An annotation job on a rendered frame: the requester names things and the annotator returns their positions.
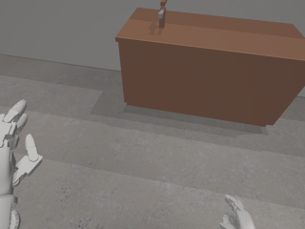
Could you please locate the tap lever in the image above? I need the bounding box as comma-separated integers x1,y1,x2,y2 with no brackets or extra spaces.
157,9,165,19

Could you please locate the right robot hand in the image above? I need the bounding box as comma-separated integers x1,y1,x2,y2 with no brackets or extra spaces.
220,194,255,229

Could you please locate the left robot hand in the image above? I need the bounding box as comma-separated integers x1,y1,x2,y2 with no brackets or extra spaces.
0,99,43,196

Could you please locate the left robot forearm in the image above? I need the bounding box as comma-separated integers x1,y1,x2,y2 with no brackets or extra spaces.
0,195,21,229

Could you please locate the counter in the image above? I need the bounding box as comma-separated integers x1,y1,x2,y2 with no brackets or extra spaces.
115,0,305,127

